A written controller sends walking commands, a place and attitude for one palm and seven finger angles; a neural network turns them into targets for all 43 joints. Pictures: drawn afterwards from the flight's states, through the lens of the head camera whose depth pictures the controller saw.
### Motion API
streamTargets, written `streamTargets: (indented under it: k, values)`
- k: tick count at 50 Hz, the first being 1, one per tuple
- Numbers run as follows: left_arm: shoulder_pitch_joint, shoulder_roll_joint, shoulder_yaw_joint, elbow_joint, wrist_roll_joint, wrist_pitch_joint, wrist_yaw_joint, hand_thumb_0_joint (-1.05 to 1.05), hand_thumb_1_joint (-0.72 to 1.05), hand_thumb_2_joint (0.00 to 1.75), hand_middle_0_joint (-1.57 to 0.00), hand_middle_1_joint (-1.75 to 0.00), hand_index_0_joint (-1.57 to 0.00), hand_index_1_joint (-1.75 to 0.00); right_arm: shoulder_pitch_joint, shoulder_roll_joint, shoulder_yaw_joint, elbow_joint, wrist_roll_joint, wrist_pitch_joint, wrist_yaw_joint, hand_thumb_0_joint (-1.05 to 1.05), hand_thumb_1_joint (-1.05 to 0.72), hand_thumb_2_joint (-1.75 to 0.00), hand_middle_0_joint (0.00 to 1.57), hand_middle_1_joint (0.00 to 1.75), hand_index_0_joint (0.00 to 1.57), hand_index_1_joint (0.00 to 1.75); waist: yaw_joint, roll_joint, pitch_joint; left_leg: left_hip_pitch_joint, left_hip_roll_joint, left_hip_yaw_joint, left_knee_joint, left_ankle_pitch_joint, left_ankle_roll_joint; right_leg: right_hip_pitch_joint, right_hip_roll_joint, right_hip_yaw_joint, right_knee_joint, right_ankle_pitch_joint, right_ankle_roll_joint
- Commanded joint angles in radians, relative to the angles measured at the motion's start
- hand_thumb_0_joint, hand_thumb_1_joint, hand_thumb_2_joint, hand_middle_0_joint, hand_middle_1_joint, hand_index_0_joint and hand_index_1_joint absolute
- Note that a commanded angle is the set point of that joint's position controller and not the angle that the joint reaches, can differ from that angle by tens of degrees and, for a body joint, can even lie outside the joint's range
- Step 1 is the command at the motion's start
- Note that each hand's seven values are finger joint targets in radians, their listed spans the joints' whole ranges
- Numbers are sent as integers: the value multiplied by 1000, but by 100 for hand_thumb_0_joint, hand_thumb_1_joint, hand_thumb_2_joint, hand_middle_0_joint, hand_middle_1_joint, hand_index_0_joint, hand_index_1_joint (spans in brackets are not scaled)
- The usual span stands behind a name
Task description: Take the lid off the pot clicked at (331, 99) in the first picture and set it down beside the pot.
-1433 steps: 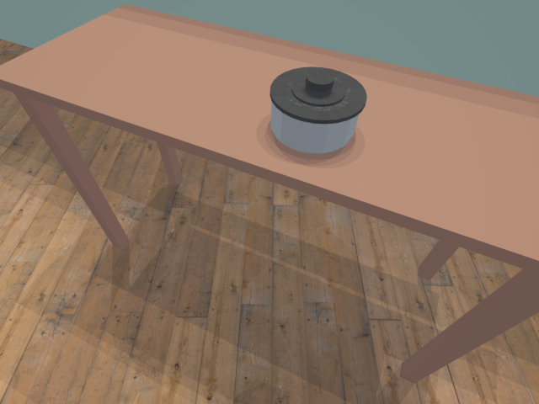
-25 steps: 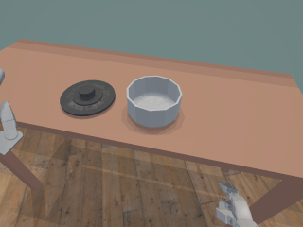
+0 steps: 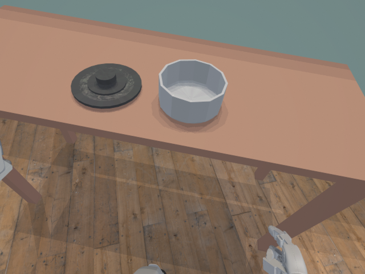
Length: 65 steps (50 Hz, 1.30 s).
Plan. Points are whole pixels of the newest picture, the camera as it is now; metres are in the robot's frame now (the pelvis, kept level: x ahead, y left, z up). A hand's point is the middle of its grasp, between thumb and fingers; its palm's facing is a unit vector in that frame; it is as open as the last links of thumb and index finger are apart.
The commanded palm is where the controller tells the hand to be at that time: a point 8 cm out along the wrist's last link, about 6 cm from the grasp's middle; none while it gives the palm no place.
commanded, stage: step back with the hand held close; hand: left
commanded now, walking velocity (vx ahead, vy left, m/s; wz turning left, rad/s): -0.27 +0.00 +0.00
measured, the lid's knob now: (105, 76) +0.57 +0.25 +0.09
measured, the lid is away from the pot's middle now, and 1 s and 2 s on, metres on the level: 0.24 0.24 0.24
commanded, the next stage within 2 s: stop stepping back and stand still in 0.66 s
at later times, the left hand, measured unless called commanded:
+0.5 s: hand out of the picture +0.14 +0.24 +0.27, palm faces +0.44 -0.82 -0.36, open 7.4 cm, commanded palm +0.08 +0.28 +0.27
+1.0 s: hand out of the picture +0.00 +0.26 +0.25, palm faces +0.29 -0.81 -0.51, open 7.4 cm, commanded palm -0.03 +0.33 +0.27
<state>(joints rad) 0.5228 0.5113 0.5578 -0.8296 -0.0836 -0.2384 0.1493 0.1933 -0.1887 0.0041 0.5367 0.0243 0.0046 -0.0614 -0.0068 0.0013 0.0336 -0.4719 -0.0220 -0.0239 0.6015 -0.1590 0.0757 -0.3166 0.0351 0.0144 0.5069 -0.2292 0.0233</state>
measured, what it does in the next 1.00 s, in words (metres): walks backwards: right foot, then left foot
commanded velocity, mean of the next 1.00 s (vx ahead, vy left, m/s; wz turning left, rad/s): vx -0.21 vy -0.01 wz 0.03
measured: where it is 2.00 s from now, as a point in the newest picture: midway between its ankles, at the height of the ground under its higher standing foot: outside the picture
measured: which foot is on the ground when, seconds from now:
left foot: down 0.00-0.52, up 0.54-0.66, down 0.68-0.96, up 0.98-1.00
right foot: down 0.00-0.30, up 0.32-0.50, down 0.52-0.66, up 0.68-0.96, down 0.98-1.00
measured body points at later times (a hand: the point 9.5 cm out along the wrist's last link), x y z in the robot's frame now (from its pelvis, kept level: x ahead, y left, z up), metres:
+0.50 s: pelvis -0.06 +0.01 +0.00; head -0.04 +0.06 +0.45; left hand +0.11 +0.28 +0.29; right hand +0.10 -0.22 -0.07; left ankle +0.10 +0.06 -0.73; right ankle -0.11 -0.13 -0.72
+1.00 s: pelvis -0.19 +0.06 +0.00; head -0.16 +0.12 +0.45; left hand -0.02 +0.31 +0.28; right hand -0.05 -0.19 -0.06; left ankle -0.04 +0.11 -0.71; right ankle -0.26 -0.05 -0.73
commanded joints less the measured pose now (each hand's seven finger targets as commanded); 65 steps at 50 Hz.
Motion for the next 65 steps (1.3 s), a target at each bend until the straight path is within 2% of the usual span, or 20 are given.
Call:
streamTargets:
  k: [1, 10, 15, 22, 26, 28, 31, 33, 37, 38, 39, 40, 42, 44, 46, 49, 51, 56, 60, 65]
  values:
    - [-72, 135, 86, -170, 11, -59, 22, 0, 90, 90, -20, -30, -20, -30, -79, -163, -65, -149, -7, -73, -11, 0, -90, -90, 20, 30, 20, 30, -5, 163, -117, -86, 186, -213, -310, -511, -2, 108, -12, -11, 32, -122, -44]
    - [-122, 142, 55, -180, 14, -75, 44, 0, 90, 90, -20, -30, -20, -30, -51, -138, -62, -104, -15, -60, 0, 0, -90, -90, 20, 30, 20, 30, -28, -26, -120, 148, 97, -102, 46, -302, -49, -201, -211, 148, -165, -146, -117]
    - [-182, 162, 103, -221, 18, -91, 46, 0, 90, 90, -20, -30, -20, -30, -89, -158, -67, -116, -22, -92, -6, 0, -90, -90, 20, 30, 20, 30, -18, 333, -162, -172, 329, -346, -491, -622, 25, 111, 73, -33, 378, -231, -22]
    - [-113, 154, 81, -135, -15, -80, 34, 0, 90, 90, -20, -30, -20, -30, -62, -117, -78, -61, -48, -86, 32, 0, -90, -90, 20, 30, 20, 30, -3, 247, -247, 96, 290, -183, -368, -241, -40, 106, 24, -31, 44, -245, -70]
    - [-208, 213, 46, -174, 2, -116, 31, 0, 90, 90, -20, -30, -20, -30, -70, -91, -48, -71, -38, -66, 18, 0, -90, -90, 20, 30, 20, 30, -10, -137, -166, 162, 43, 38, 360, -259, -127, -149, -408, 212, -309, 231, -201]
    - [-242, 172, 24, -132, 8, -80, 10, 0, 90, 90, -20, -30, -20, -30, -112, -97, -55, -66, -27, -56, 14, 0, -90, -90, 20, 30, 20, 30, -25, -283, -102, 65, 54, -32, 496, -306, -103, -146, -379, 103, -231, 412, -203]
    - [-209, 166, 40, -109, 8, -66, 3, 0, 90, 90, -20, -30, -20, -30, -128, -101, -36, -78, -6, -44, -2, 0, -90, -90, 20, 30, 20, 30, -37, -41, -59, 90, 58, -4, 17, -145, -95, -25, -266, 5, 16, 578, -108]
    - [-197, 189, 82, -187, -7, -91, 8, 0, 90, 90, -20, -30, -20, -30, -121, -148, -63, -92, -21, -68, 2, 0, -90, -90, 20, 30, 20, 30, -6, 358, -137, 188, 282, -263, -269, 482, -4, -87, -15, -37, 296, -32, -21]
    - [-126, 202, 137, -205, -50, -87, 5, 0, 90, 90, -20, -30, -20, -30, -74, -138, -83, -80, -42, -125, 34, 0, -90, -90, 20, 30, 20, 30, -11, 221, -334, 231, 334, -350, -329, 171, 33, -126, 53, 91, 543, -340, -24]
    - [-62, -191, -375, 823, 79, 139, -118, 0, 90, 90, -20, -30, -20, -30, 28, -322, -117, 224, -64, -155, 40, 0, -90, -90, 20, 30, 20, 30, -142, 280, -218, 199, 270, -304, -54, 756, -5, -262, -10, 136, 667, -221, 0]
    - [-368, 277, 124, -575, -37, 0, -27, 0, 90, 90, -20, -30, -20, -30, -136, -105, -98, -134, 2, -117, 75, 0, -90, -90, 20, 30, 20, 30, 34, 61, -425, 347, 280, -153, -335, 187, -24, -85, 90, 58, 521, -290, 15]
    - [-113, 361, 242, -403, -22, -54, 2, 0, 90, 90, -20, -30, -20, -30, -69, -159, -102, -138, -11, -130, 38, 0, -90, -90, 20, 30, 20, 30, 13, 96, -369, 222, 264, -219, -363, -171, -19, -82, 72, -31, 516, -263, -20]
    - [88, 229, 151, -434, -40, -21, 8, 0, 90, 90, -20, -30, -20, -30, -93, -109, -53, -160, -22, -115, 60, 0, -90, -90, 20, 30, 20, 30, 17, 382, -285, 64, 228, -206, -508, -474, -34, 16, 61, -71, 371, -246, -36]
    - [90, 225, 150, -421, -24, -20, 20, 0, 90, 90, -20, -30, -20, -30, -87, -105, -42, -108, -44, -123, 44, 0, -90, -90, 20, 30, 20, 30, 30, 405, -242, -7, 197, -153, -525, -517, -80, 184, 81, -125, 104, -304, -66]
    - [96, 196, 128, -345, -5, -1, 19, 0, 90, 90, -20, -30, -20, -30, -41, -118, -52, -100, -56, -113, 26, 0, -90, -90, 20, 30, 20, 30, 20, 258, -236, 37, 92, -34, -343, -413, -132, 311, 49, -140, -241, -157, -101]
    - [-162, 253, 156, -107, -11, -4, 39, 0, 90, 90, -20, -30, -20, -30, -41, -131, -54, -82, -38, -75, 2, 0, -90, -90, 20, 30, 20, 30, -37, -106, -166, 112, 47, -6, 566, -238, -94, -71, -389, 79, -313, 111, -231]
    - [-293, 139, 45, 59, -12, 17, 14, 0, 90, 90, -20, -30, -20, -30, -44, -143, -84, -60, 5, -57, 0, 0, -90, -90, 20, 30, 20, 30, -50, -300, -54, 10, 94, -87, 554, -226, -85, -119, -372, 167, -323, -225, -195]
    - [-324, 97, -43, 57, 13, 27, 13, 0, 90, 90, -20, -30, -20, -30, -101, -130, -39, -75, 14, -73, -20, 0, -90, -90, 20, 30, 20, 30, -27, 88, 37, 172, 83, 30, -108, -342, -23, -70, -198, -13, -107, -328, -132]
    - [-269, 144, 7, -170, -2, -8, -8, 0, 90, 90, -20, -30, -20, -30, -118, -111, -30, -115, -5, -134, 11, 0, -90, -90, 20, 30, 20, 30, -25, 277, 10, 65, 327, -485, -501, -654, 69, -121, 4, -55, 357, -285, -39]
    - [-24, 128, 25, -231, 10, 8, 10, 0, 90, 90, -20, -30, -20, -30, -119, -88, -15, -103, -21, -122, 30, 0, -90, -90, 20, 30, 20, 30, 16, 275, -123, -15, 234, -149, -395, -518, -11, 215, 29, -136, 69, -218, -54]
